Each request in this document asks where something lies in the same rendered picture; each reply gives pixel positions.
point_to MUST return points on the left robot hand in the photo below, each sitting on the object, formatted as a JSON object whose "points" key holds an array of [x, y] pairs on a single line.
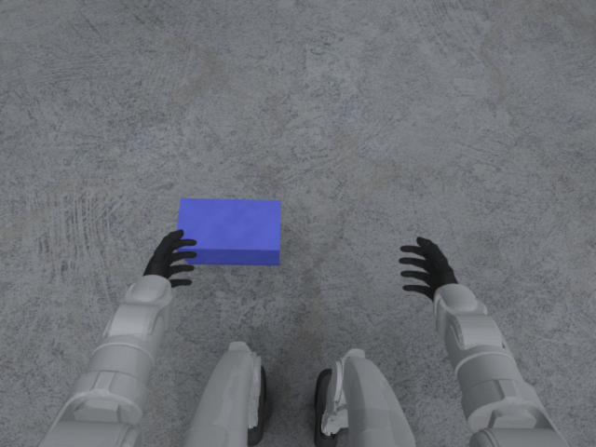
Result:
{"points": [[164, 256]]}

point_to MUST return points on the left robot forearm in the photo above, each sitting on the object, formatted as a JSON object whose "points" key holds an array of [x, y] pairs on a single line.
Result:
{"points": [[113, 387]]}

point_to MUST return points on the right robot foot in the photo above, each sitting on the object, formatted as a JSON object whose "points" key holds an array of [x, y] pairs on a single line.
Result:
{"points": [[323, 439]]}

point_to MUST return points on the robot right shin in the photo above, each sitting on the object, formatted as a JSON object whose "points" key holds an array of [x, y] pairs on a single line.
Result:
{"points": [[335, 417]]}

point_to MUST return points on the robot left upper arm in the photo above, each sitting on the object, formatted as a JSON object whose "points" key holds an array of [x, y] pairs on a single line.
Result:
{"points": [[74, 433]]}

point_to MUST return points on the right robot forearm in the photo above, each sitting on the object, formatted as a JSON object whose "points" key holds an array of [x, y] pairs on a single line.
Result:
{"points": [[494, 393]]}

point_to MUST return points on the carton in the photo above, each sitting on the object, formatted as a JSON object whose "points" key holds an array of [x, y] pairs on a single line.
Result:
{"points": [[231, 231]]}

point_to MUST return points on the robot right upper arm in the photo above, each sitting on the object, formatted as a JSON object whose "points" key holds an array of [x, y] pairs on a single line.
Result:
{"points": [[516, 437]]}

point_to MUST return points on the right robot hand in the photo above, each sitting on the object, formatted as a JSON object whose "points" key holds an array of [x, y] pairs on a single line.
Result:
{"points": [[439, 272]]}

